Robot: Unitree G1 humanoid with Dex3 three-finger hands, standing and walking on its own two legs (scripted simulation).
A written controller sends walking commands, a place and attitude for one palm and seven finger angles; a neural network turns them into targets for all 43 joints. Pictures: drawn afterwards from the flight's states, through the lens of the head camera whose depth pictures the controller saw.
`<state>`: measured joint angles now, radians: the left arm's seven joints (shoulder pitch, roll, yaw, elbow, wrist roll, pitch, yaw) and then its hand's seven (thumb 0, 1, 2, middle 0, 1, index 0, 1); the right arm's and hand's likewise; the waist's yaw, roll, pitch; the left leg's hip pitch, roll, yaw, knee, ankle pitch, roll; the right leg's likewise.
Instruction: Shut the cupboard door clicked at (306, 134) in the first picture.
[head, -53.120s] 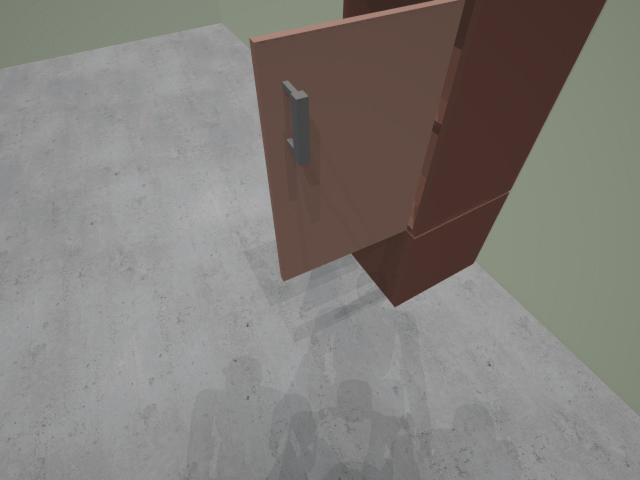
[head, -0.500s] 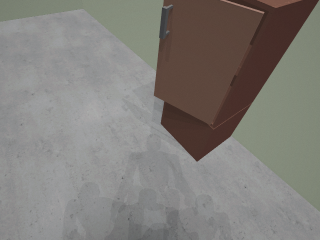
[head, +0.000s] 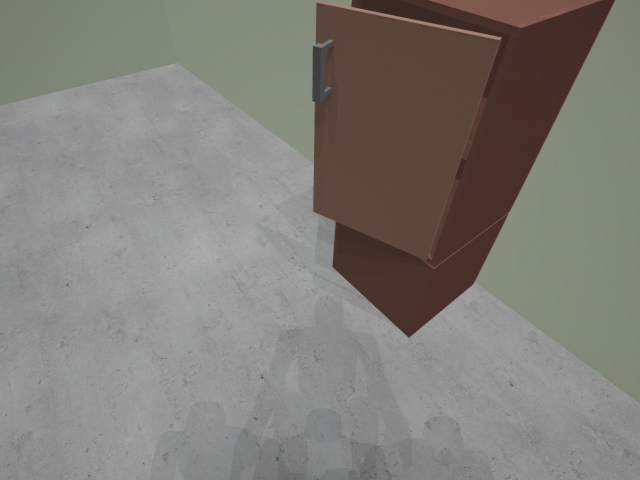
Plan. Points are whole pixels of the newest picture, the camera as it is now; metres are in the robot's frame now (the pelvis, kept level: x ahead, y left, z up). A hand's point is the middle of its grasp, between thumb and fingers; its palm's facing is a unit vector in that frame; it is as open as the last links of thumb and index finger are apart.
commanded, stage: let the arm hang, fingers relaxed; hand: left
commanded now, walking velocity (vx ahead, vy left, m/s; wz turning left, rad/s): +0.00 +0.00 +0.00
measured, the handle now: (323, 71) +0.92 +0.04 +0.12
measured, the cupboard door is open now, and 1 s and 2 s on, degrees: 19 19 19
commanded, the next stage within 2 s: look to check the result in 0.24 s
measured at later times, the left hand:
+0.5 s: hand out of the picture +0.01 +0.18 -0.17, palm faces -0.01 -0.97 -0.23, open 7.4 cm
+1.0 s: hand out of the picture +0.09 +0.16 -0.17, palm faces +0.00 -0.97 -0.24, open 7.4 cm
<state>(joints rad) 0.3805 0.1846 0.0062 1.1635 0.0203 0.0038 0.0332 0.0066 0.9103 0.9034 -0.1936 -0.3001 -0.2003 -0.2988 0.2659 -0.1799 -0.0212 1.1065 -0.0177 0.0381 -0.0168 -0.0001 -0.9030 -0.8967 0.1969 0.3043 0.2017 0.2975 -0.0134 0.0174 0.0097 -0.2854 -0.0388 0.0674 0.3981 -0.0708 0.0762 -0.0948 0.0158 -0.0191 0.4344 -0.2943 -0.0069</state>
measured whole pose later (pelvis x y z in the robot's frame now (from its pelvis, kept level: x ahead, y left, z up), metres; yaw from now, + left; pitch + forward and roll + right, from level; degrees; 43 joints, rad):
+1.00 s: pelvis +0.06 -0.03 +0.00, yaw +0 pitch -1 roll +1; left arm 0.22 0.19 0.00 1.14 0.01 -0.01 0.04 0.01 0.91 0.90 -0.20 -0.30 -0.20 -0.30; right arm 0.17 -0.21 0.00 1.13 -0.01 0.01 -0.03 0.00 -0.90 -0.90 0.20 0.30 0.20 0.30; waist -0.02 -0.01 0.05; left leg -0.22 -0.04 0.04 0.39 -0.16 0.04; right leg 0.02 0.03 -0.02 0.32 -0.33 -0.04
